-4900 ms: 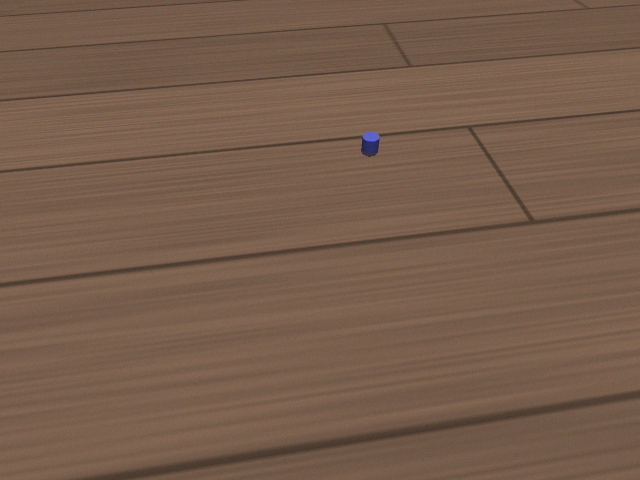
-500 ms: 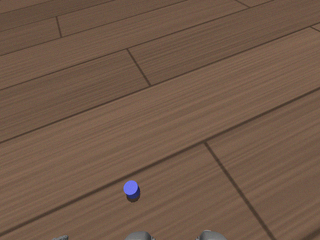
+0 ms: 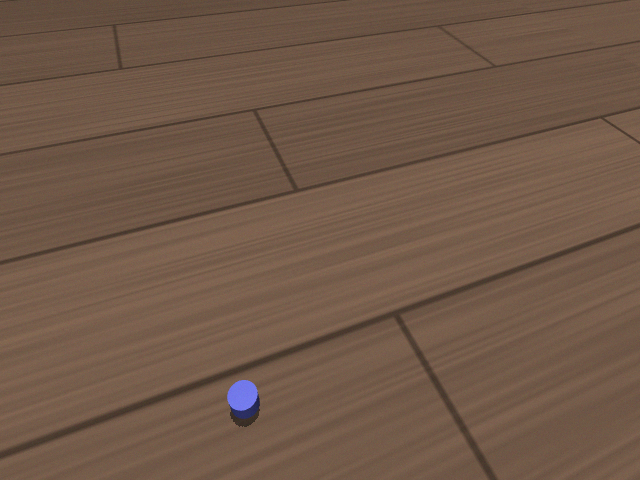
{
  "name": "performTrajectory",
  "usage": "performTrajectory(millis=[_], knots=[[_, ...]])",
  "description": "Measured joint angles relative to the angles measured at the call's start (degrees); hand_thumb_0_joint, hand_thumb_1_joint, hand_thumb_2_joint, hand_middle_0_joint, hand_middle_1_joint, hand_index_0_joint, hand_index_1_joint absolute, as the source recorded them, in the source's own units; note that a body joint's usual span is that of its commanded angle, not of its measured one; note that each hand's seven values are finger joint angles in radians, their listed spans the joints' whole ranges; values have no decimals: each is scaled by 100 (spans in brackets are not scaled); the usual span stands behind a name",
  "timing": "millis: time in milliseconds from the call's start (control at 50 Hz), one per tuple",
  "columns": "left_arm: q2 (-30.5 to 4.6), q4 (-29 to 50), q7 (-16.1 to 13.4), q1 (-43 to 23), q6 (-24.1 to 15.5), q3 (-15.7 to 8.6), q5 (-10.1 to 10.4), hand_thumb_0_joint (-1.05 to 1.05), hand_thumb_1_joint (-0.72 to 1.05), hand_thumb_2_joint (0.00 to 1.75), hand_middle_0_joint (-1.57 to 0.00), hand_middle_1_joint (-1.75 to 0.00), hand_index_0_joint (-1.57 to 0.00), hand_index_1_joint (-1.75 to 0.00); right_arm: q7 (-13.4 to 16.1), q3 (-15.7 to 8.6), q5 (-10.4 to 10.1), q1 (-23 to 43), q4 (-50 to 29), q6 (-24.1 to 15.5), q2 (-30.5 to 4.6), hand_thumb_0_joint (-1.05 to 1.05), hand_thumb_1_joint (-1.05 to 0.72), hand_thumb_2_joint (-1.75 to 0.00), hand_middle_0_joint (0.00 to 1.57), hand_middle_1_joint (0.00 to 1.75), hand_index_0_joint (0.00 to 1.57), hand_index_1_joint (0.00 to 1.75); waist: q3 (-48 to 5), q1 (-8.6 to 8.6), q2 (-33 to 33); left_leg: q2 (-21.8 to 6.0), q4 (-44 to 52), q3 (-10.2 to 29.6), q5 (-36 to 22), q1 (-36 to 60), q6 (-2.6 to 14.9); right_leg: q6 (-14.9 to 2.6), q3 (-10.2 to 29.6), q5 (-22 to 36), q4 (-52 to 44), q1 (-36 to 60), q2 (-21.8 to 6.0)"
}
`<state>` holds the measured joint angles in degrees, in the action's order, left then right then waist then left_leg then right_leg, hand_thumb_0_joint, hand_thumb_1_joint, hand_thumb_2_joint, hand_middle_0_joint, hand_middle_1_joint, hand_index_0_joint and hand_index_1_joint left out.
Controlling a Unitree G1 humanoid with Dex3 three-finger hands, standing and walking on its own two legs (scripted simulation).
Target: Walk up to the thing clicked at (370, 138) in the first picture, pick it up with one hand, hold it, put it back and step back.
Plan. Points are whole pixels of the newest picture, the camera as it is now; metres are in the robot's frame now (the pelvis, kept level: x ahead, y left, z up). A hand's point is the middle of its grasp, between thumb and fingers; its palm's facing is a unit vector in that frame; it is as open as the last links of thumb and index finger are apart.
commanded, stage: walk up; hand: left
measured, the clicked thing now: (243, 399) +0.45 +0.23 -0.73
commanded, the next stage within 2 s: stand in 1.26 s
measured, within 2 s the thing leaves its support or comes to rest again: neither
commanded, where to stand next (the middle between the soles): +0.07 -0.01 m, yaw -1 degrees
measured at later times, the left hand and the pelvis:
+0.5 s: hand out of the picture +0.11 +0.25 -0.14, palm faces +0.01 -0.94 -0.34, open 7.4 cm; pelvis +0.03 -0.01 +0.01, yaw +0 degrees
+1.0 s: hand out of the picture +0.12 +0.24 -0.14, palm faces -0.01 -0.95 -0.32, open 7.4 cm; pelvis +0.03 -0.01 +0.02, yaw +0 degrees
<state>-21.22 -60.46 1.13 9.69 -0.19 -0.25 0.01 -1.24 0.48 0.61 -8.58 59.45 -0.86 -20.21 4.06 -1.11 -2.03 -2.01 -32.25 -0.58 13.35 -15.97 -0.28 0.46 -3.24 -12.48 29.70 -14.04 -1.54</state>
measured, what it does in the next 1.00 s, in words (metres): stands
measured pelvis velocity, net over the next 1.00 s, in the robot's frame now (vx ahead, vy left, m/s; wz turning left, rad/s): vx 0.03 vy -0.01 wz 0.00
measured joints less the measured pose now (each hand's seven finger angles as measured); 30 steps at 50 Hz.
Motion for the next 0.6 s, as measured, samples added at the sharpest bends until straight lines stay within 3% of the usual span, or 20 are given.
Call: performTrajectory(millis=[300, 600], knots=[[75, -589, -37, -265, -98, 19, -1, 1, 90, 90, -20, -30, -20, -30, 30, -16, -86, 619, 349, -30, 10, 0, -91, -90, 21, 30, 20, 30, -88, -87, 377, 58, 892, 19, -290, 555, -35, 32, -47, 187, -769, 518, -32], [203, -594, -48, -622, -80, -21, -52, 1, 90, 90, -20, -30, -20, -30, 52, -69, -32, 473, 717, 26, -20, 0, -91, -90, 21, 30, 20, 30, -130, 103, 221, 35, 1260, -16, -404, 811, -76, 7, -22, 273, -1065, 724, 0]])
